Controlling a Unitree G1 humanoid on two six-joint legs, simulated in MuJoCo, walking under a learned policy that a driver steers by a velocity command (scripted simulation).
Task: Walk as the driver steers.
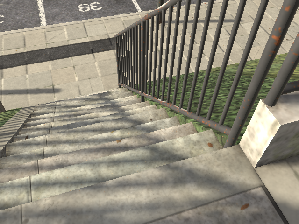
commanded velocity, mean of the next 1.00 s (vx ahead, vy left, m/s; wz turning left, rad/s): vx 0.30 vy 0.00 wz -0.02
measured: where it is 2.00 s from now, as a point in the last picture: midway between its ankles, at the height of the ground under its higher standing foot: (148, 174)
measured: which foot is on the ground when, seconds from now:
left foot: down 0.00-0.84, up 0.86-1.00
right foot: down 0.00-0.38, up 0.40-0.80, down 0.82-1.00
